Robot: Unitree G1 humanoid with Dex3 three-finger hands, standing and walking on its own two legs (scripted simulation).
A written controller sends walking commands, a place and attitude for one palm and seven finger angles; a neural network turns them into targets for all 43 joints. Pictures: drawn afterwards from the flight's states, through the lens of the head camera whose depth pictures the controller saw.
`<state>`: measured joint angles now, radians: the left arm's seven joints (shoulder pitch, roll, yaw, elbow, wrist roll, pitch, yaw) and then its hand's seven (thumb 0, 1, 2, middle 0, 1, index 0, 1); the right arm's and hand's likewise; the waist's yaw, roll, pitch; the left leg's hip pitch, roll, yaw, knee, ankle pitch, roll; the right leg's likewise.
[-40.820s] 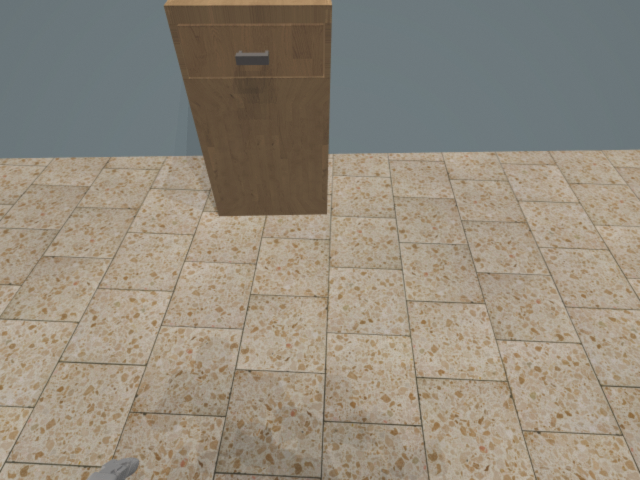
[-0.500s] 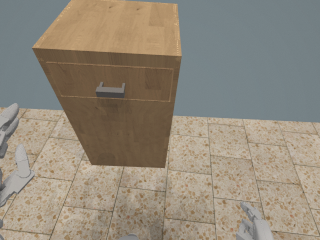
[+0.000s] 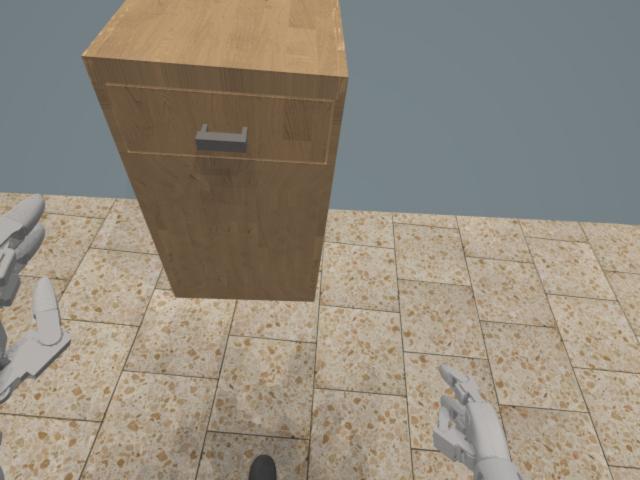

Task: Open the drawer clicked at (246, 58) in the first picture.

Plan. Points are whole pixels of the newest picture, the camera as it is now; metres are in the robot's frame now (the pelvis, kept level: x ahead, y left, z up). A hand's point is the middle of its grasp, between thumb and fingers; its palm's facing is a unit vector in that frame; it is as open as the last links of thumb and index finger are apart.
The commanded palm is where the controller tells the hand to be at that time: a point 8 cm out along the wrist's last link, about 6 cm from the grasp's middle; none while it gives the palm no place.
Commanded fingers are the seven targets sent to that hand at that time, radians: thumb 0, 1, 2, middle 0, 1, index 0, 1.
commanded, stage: stop stepping back and stand still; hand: left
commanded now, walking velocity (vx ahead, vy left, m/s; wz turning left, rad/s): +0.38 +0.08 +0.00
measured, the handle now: (223, 135) +0.75 +0.24 -0.04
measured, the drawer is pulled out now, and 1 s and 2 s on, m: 0.00 0.00 0.00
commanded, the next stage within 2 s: let the arm hang, fingers relaxed in 1.30 s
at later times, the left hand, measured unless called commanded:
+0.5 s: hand (25, 435) +0.13 +0.23 +0.15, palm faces +0.34 -0.82 -0.47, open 7.4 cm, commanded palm +0.07 +0.28 +0.18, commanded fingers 0.00 0.90 0.90 -0.20 -0.30 -0.20 -0.30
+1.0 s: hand out of the picture +0.12 +0.26 +0.15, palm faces +0.32 -0.84 -0.43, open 7.4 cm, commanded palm +0.05 +0.30 +0.18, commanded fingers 0.00 0.90 0.90 -0.20 -0.30 -0.20 -0.30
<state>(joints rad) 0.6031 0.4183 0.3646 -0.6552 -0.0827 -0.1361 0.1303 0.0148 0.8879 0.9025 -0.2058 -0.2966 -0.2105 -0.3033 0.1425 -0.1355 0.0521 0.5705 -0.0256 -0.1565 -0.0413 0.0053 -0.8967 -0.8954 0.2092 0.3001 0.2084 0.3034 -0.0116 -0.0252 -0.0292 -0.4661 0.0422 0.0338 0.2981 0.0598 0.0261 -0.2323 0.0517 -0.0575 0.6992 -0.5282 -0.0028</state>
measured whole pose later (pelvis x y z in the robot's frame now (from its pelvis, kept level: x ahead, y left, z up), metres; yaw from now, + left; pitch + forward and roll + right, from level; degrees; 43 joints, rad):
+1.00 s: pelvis -0.08 +0.02 +0.00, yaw +0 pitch +2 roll -1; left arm 0.64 0.38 0.34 -0.62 -0.04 -0.19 0.14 0.02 0.89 0.90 -0.21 -0.30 -0.21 -0.30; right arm 0.21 -0.19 0.03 0.57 -0.01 -0.12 -0.07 0.01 -0.90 -0.90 0.21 0.30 0.21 0.30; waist -0.01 -0.03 0.01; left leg -0.31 0.01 0.06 0.52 -0.24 0.03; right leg -0.20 -0.01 -0.09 0.46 -0.29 0.00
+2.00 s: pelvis -0.11 +0.02 +0.01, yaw +1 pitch -1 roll -1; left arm 0.28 0.32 0.00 1.09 0.01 0.01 -0.01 0.01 0.90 0.90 -0.20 -0.30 -0.21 -0.30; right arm 0.21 -0.32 -0.01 1.06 -0.01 0.03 0.00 0.00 -0.90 -0.90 0.20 0.30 0.20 0.30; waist 0.01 0.00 0.08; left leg -0.25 0.00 0.04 0.41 -0.14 0.03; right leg -0.16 -0.02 -0.10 0.41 -0.23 -0.01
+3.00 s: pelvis -0.06 -0.01 +0.01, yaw +0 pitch -1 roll +1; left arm 0.13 0.33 0.01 1.11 0.01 -0.02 0.01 0.01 0.90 0.90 -0.20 -0.29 -0.20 -0.30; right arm 0.11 -0.33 0.00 1.10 -0.01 0.01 -0.01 0.00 -0.90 -0.90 0.21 0.30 0.20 0.30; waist -0.01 0.02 0.07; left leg -0.12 0.03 0.06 0.30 -0.15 -0.02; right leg -0.03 0.02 -0.08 0.29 -0.23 -0.04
